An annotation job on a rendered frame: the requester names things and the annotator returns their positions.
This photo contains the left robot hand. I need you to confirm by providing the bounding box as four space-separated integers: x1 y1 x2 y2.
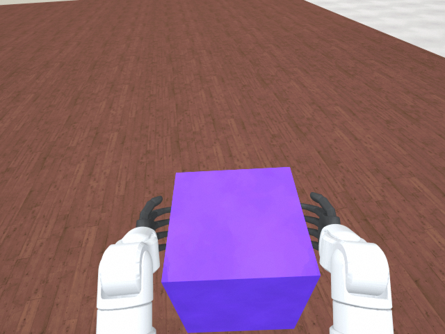
136 196 171 251

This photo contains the carton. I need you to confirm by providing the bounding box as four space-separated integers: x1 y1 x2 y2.
161 167 321 333

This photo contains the robot right forearm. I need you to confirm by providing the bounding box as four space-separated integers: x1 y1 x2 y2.
318 224 394 334

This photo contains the robot left forearm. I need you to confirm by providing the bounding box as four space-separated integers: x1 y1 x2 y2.
96 227 160 334

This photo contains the right robot hand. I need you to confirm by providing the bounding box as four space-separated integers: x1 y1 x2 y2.
300 192 341 251

